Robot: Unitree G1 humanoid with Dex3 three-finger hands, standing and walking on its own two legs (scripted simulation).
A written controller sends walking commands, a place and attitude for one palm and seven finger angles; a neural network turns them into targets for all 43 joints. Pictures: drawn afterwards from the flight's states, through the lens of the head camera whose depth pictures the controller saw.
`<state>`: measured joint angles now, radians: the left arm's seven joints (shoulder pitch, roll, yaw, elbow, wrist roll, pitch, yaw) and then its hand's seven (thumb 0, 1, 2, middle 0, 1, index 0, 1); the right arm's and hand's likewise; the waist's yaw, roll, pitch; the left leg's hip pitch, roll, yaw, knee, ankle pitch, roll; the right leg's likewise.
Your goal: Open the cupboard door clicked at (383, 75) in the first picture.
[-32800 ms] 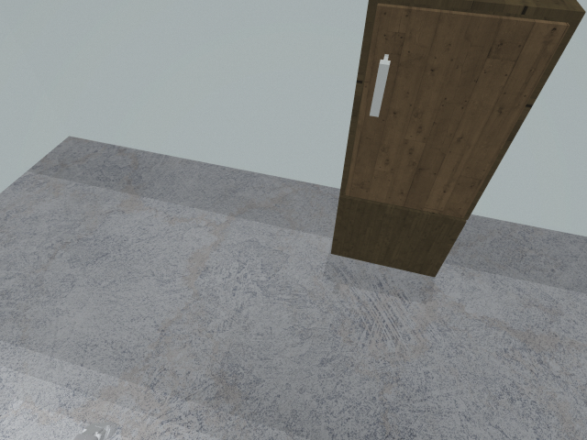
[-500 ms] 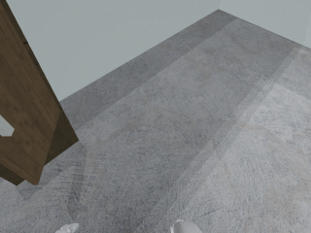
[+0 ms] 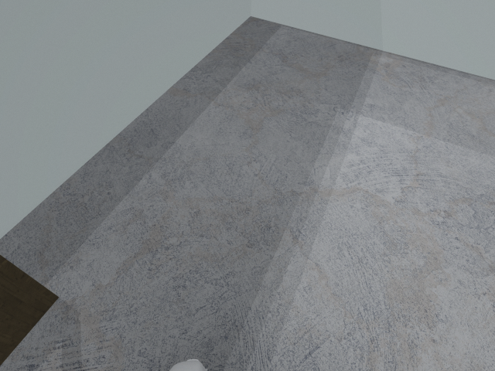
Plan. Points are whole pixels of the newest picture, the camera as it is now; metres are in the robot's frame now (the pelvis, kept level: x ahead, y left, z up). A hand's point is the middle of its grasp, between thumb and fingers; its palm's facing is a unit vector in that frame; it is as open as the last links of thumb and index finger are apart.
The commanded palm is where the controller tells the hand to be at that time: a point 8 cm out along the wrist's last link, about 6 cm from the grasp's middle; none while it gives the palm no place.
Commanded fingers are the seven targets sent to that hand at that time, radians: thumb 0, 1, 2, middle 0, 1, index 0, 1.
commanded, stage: walk to a spot facing it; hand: left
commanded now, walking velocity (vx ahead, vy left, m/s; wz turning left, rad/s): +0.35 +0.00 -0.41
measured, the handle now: out of the picture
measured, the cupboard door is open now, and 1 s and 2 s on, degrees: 45 45 45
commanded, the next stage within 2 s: turn to face it in 1.22 s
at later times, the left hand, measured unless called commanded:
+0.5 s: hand (214, 251) +0.38 +0.09 -0.15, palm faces -0.22 -0.95 -0.21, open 7.4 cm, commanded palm none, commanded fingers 0.00 0.90 0.90 -0.20 -0.30 -0.20 -0.30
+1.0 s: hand (217, 216) +0.48 +0.10 -0.17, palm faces -0.20 -0.97 -0.15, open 7.4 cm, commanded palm none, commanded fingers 0.00 0.90 0.90 -0.20 -0.30 -0.20 -0.30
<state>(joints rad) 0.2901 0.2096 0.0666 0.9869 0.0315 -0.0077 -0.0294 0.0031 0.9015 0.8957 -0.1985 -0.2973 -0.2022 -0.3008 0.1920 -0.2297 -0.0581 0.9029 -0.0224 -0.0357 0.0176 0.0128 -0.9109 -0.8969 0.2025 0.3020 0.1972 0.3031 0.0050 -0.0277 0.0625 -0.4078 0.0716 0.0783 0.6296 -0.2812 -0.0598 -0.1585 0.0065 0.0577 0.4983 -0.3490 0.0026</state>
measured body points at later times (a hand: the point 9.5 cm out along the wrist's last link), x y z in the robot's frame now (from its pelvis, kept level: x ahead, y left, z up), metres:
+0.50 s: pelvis +0.19 -0.05 -0.01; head +0.23 -0.07 +0.44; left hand +0.39 +0.14 -0.14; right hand +0.05 -0.25 -0.16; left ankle +0.13 +0.10 -0.67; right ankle +0.22 -0.15 -0.73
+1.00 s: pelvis +0.42 -0.07 +0.01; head +0.44 -0.06 +0.46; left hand +0.49 +0.15 -0.15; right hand +0.41 -0.31 -0.13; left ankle +0.47 +0.02 -0.73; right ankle +0.39 -0.21 -0.66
